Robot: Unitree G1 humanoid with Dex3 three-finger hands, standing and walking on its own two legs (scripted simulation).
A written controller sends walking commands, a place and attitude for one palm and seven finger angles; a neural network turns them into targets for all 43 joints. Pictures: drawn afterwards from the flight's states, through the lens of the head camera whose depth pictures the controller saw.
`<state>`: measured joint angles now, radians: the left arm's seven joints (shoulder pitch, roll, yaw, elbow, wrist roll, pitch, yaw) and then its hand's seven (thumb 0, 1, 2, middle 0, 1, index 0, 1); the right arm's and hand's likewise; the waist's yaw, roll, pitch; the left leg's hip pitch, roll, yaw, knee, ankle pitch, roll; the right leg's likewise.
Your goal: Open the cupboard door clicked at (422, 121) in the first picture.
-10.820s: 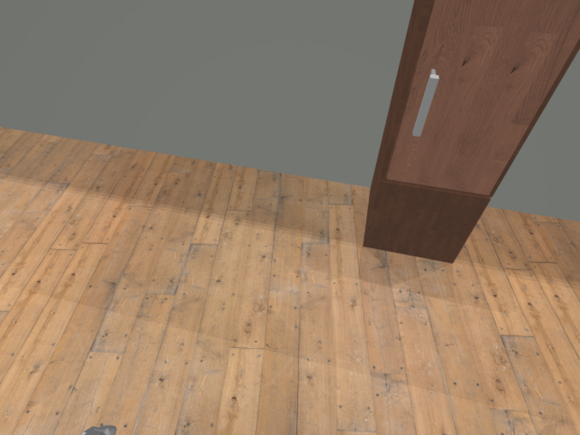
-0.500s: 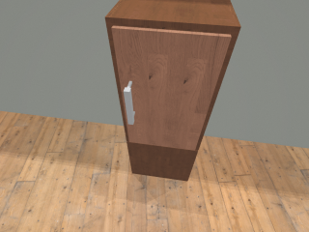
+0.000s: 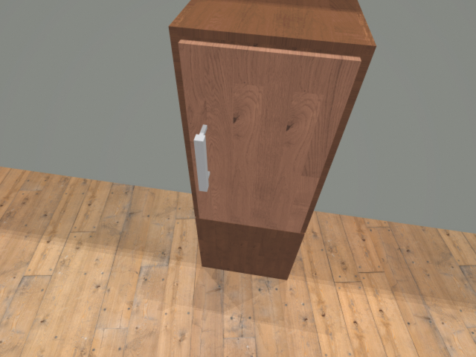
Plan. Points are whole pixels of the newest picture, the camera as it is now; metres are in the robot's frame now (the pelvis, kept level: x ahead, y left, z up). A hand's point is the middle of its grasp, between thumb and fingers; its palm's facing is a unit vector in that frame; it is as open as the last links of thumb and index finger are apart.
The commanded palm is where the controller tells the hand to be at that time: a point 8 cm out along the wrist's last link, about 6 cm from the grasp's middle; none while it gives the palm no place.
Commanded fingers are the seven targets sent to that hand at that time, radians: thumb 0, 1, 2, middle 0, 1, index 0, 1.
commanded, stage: come to a stop and stand still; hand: left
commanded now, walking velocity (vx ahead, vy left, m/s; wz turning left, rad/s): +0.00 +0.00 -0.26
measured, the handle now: (204, 159) +0.57 +0.12 -0.04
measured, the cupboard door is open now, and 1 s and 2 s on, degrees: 0 0 0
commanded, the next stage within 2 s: look again from close up in 1.02 s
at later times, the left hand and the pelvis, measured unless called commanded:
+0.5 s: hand out of the picture +0.05 +0.19 -0.18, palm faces -0.06 -0.98 -0.21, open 7.4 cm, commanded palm none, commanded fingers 0.00 0.90 0.90 -0.20 -0.30 -0.20 -0.30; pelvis +0.00 +0.01 -0.01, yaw -3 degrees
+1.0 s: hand out of the picture +0.04 +0.20 -0.17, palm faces -0.03 -0.96 -0.28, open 7.4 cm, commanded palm none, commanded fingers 0.00 0.90 0.90 -0.20 -0.30 -0.20 -0.30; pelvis +0.00 +0.00 -0.01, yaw -2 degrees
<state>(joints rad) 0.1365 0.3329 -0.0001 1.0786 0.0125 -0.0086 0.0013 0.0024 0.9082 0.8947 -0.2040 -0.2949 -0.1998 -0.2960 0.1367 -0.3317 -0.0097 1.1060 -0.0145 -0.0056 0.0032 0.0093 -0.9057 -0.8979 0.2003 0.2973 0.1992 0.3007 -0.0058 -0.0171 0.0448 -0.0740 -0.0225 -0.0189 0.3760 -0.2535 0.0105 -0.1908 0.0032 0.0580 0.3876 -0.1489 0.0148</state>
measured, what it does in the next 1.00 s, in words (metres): stands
